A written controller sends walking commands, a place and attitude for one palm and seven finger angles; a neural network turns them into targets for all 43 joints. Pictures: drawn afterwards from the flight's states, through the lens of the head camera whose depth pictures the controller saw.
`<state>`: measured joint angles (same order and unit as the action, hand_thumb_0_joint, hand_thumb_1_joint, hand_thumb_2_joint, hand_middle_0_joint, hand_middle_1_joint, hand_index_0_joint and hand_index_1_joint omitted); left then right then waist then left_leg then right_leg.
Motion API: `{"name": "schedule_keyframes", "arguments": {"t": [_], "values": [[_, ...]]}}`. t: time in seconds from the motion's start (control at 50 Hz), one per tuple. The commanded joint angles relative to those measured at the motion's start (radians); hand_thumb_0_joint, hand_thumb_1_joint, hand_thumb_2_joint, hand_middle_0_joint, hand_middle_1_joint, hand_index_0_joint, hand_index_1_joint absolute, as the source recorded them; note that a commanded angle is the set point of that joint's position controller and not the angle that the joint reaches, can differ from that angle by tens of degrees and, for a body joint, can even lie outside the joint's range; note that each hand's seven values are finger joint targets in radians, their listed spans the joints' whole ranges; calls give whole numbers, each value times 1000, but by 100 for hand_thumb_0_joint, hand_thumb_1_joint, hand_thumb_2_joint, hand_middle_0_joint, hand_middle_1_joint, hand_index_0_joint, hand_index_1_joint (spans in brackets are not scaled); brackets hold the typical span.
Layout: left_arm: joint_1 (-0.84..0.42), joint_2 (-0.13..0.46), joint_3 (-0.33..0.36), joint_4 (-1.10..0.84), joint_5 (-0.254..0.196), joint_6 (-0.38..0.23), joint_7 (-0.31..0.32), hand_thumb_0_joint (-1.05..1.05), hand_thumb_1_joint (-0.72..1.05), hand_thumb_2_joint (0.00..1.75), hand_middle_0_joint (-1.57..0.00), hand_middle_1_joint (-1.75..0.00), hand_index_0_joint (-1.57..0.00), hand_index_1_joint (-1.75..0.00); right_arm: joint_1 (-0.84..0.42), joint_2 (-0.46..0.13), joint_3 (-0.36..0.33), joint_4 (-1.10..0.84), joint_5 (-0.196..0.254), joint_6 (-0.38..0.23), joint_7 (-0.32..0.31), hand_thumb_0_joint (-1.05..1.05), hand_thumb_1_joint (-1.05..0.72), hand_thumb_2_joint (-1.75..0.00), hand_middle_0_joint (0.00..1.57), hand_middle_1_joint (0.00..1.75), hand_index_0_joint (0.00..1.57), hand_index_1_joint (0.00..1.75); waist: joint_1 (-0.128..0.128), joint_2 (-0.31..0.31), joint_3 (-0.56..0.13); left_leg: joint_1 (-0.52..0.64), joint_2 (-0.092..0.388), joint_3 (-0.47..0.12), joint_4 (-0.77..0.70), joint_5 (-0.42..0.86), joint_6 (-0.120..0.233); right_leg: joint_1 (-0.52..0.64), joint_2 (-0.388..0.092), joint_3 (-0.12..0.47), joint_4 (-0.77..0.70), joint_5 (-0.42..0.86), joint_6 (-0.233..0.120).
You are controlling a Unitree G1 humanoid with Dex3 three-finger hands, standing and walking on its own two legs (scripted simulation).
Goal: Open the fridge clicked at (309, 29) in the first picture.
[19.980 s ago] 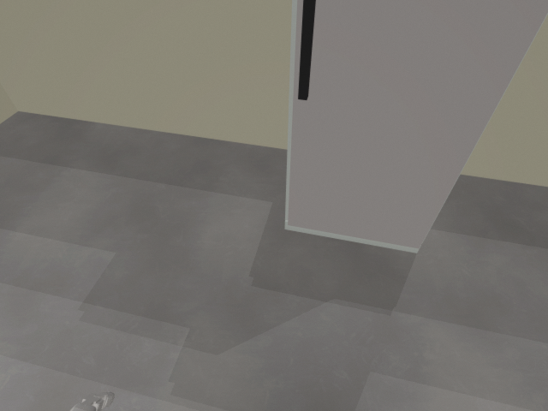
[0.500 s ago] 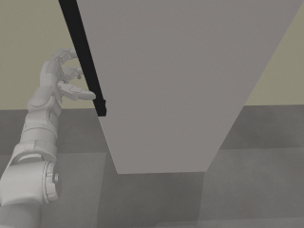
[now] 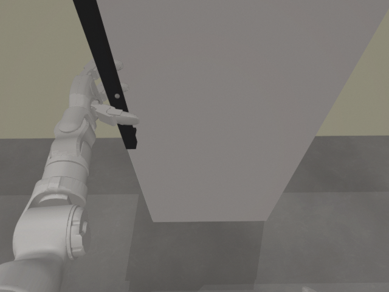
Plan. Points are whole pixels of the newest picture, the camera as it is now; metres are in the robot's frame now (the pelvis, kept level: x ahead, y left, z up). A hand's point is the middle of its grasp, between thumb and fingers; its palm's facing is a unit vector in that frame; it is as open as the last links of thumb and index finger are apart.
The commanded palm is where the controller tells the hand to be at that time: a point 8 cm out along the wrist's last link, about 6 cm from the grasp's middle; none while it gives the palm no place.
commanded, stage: slide the fingers in behind the handle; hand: left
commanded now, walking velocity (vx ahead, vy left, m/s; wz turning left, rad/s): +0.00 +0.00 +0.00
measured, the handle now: (113, 76) +0.51 +0.18 +0.19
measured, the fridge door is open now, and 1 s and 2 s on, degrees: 0 0 0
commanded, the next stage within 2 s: grip the handle and tug to test in 0.86 s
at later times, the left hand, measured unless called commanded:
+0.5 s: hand (120, 97) +0.45 +0.15 +0.18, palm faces +0.03 -1.00 +0.01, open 14.0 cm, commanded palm +0.42 +0.20 +0.17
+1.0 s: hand (121, 97) +0.45 +0.15 +0.18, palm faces +0.03 -1.00 +0.00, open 14.0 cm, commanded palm +0.43 +0.20 +0.17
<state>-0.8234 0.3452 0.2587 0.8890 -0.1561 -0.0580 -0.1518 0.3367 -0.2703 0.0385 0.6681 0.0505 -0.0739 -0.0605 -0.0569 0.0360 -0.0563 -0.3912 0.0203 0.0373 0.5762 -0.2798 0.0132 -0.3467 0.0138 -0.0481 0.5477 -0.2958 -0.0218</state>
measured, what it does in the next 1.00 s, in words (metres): stands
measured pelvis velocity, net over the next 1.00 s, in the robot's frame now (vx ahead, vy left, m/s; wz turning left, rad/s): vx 0.00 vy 0.00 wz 0.00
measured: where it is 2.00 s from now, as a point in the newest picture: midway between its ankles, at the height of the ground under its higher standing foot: outside the picture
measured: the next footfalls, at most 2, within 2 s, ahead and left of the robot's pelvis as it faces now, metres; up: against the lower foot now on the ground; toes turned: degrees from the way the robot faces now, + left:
none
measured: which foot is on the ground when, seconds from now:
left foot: down 0.00-1.00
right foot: down 0.00-1.00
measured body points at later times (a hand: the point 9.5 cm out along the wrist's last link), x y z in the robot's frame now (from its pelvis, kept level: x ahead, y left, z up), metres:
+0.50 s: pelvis +0.00 -0.01 +0.00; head +0.02 -0.02 +0.45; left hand +0.44 +0.21 +0.18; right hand +0.10 -0.27 -0.11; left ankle +0.01 +0.11 -0.73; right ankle -0.01 -0.11 -0.73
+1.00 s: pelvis +0.00 +0.00 +0.00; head +0.02 -0.01 +0.45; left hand +0.45 +0.21 +0.18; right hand +0.09 -0.25 -0.11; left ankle +0.01 +0.11 -0.73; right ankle -0.01 -0.11 -0.73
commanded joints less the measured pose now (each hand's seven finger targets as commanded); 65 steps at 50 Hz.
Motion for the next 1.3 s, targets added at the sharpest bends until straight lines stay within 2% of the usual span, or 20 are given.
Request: {"name": "schedule_keyframes", "arguments": {"t": [0.0,0.1,0.16,0.26,0.3,0.34,0.4,0.5,0.54,0.6,0.64,0.68,0.72,0.8,0.82,0.94,1.1,1.14,1.18,1.28], "values": [[-452,243,69,-241,-18,-52,-3,0,-50,30,-30,-120,-30,-120,7,-140,-55,-118,2,-32,-15,0,-90,-90,20,30,20,30,11,-42,-360,219,-14,-44,-35,317,33,115,7,24,-51,391,-3],[-456,224,46,-238,-7,-28,7,0,-50,30,-30,-120,-30,-120,0,-137,-54,-120,5,-22,-15,0,-90,-90,20,30,20,30,-3,-55,-284,182,-18,-31,-47,261,39,100,2,28,-69,362,3],[-473,254,73,-247,-9,-30,8,0,-50,30,-30,-120,-30,-120,-4,-136,-55,-120,6,-19,-19,0,-90,-90,20,30,20,30,-2,-55,-301,178,-21,-25,-48,245,41,114,0,39,-73,369,6],[-495,208,32,-282,-14,-54,-1,0,-50,30,-30,-120,-30,-120,-9,-127,-55,-116,5,-26,-18,0,-90,-90,20,30,20,30,-12,-23,-328,215,-22,-26,-40,260,42,109,2,42,-70,386,5],[-469,207,30,-298,-14,-57,-1,0,-50,30,-30,-120,-30,-120,-8,-130,-57,-121,4,-25,-17,0,-90,-90,20,30,20,30,-1,-16,-354,225,-24,-28,-40,281,41,127,2,36,-64,396,2],[-475,165,0,-298,-20,-44,-4,0,-50,30,-30,-120,-30,-120,-19,-124,-55,-119,8,-27,-17,0,-90,-90,20,30,20,30,-8,8,-338,232,-23,-28,-42,277,38,106,2,33,-67,393,3],[-424,217,56,-252,-25,-25,9,0,-50,30,-30,-120,-30,-120,-14,-134,-55,-116,6,-20,-17,0,-90,-90,20,30,20,30,3,-80,-302,193,-23,-27,-49,253,43,123,1,33,-79,377,8],[-448,146,-13,-324,-16,-33,9,0,-50,30,-30,-120,-30,-120,-33,-123,-55,-129,8,-21,-14,0,-90,-90,20,30,20,30,-4,-19,-316,235,-23,-25,-47,292,41,113,0,32,-71,402,2],[-430,179,25,-327,-22,-34,13,0,-50,30,-30,-120,-30,-120,-39,-125,-54,-127,7,-20,-14,0,-90,-90,20,30,20,30,5,-35,-316,230,-22,-28,-49,284,40,119,2,35,-73,402,3],[-447,136,-16,-311,-23,-28,13,0,-50,30,-30,-120,-30,-120,-36,-125,-54,-126,9,-21,-16,0,-90,-90,20,30,20,30,-7,-67,-292,229,-18,-32,-55,273,40,106,3,25,-78,373,3],[-457,171,13,-291,-19,-22,19,0,-50,30,-30,-120,-30,-120,-40,-126,-52,-117,8,-20,-19,0,-90,-90,20,30,20,30,-5,-58,-285,223,-20,-35,-58,251,40,95,1,31,-82,353,4],[-477,156,-1,-267,-17,-15,17,0,-50,30,-30,-120,-30,-120,-41,-124,-49,-115,8,-20,-20,0,-90,-90,20,30,20,30,-12,-43,-269,216,-20,-34,-61,228,38,78,0,31,-87,327,4],[-481,184,19,-266,-11,-20,20,0,-50,30,-30,-120,-30,-120,-40,-126,-49,-117,7,-20,-21,0,-90,-90,20,30,20,30,-2,-27,-281,216,-20,-36,-60,237,38,87,-2,33,-82,328,1],[-536,147,-16,-258,-6,-41,25,0,-50,30,-30,-120,-30,-120,-27,-123,-50,-109,4,-26,-19,0,-90,-90,20,30,20,30,-20,-27,-292,238,-17,-47,-54,244,35,61,1,24,-80,306,-1],[-521,154,-7,-260,-6,-45,27,0,-50,30,-30,-120,-30,-120,-31,-123,-49,-111,4,-28,-18,0,-90,-90,20,30,20,30,-9,-8,-306,245,-16,-50,-56,249,32,61,3,25,-76,304,-4],[-505,118,-22,-274,-4,-62,41,0,-50,30,-30,-120,-30,-120,-20,-124,-55,-106,1,-39,-9,0,-90,-90,20,30,20,30,-3,0,-354,286,-10,-56,-50,303,24,55,9,16,-60,328,-6],[-520,118,-26,-261,-6,-50,45,0,-13,46,-34,-125,-34,-125,-14,-128,-55,-99,1,-36,-12,0,-90,-90,20,30,20,30,-14,-55,-290,243,-9,-52,-62,270,31,66,9,15,-76,311,-4],[-512,156,9,-267,-3,-50,45,0,-3,50,-35,-127,-35,-127,-13,-130,-57,-96,1,-37,-12,0,-90,-90,20,30,20,30,-4,-39,-311,253,-9,-51,-60,280,30,69,10,18,-72,323,-5],[-493,147,4,-302,-2,-52,42,0,6,54,-36,-128,-36,-128,-17,-125,-57,-104,0,-37,-10,0,-90,-90,20,30,20,30,7,-8,-350,270,-11,-46,-60,310,27,90,8,20,-67,351,-7],[-439,128,-4,-309,-9,-41,37,0,29,64,-38,-131,-38,-131,-29,-122,-56,-112,3,-33,-7,0,-90,-90,20,30,20,30,6,-31,-308,253,-10,-39,-63,296,30,91,10,18,-78,349,-5]]}}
